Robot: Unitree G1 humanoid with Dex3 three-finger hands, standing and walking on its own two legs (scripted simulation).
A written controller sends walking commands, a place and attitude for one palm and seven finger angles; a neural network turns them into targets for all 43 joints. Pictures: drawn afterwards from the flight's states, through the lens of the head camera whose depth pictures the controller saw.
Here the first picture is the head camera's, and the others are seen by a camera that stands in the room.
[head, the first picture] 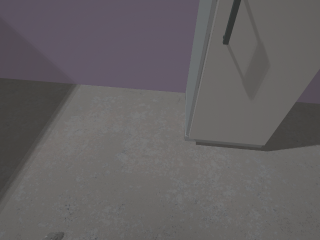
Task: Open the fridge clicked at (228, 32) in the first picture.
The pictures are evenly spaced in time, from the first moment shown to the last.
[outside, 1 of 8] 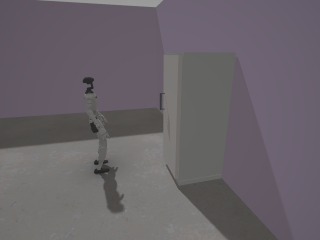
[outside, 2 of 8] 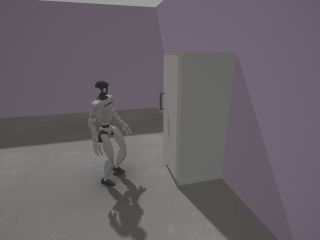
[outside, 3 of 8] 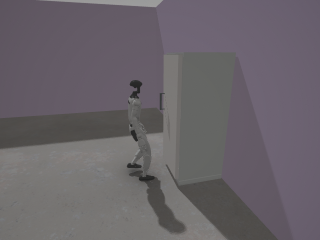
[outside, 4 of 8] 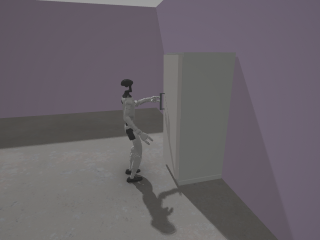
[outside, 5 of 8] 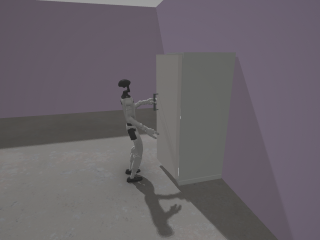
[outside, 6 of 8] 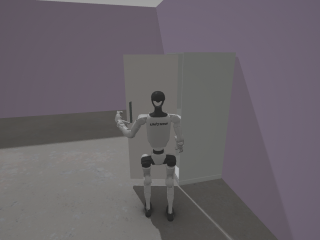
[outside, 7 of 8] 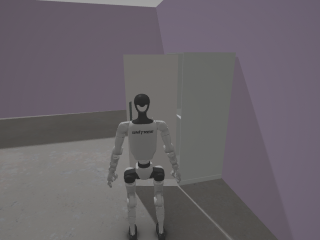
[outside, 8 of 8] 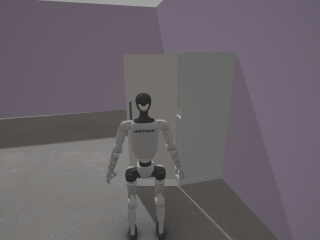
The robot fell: no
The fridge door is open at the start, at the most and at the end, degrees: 0 80 74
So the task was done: yes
